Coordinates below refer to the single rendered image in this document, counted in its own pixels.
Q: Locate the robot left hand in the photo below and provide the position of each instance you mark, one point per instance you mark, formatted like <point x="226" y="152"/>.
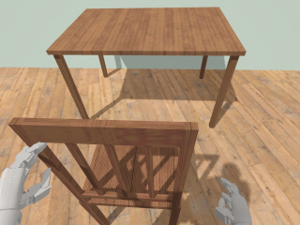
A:
<point x="12" y="180"/>

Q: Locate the robot right hand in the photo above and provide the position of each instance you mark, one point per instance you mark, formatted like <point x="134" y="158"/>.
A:
<point x="238" y="208"/>

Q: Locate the chair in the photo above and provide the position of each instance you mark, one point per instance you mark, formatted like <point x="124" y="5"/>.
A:
<point x="135" y="163"/>

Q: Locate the table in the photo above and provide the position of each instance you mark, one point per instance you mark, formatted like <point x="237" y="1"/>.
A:
<point x="183" y="31"/>

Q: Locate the robot left forearm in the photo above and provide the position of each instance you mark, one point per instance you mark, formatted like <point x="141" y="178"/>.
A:
<point x="10" y="217"/>

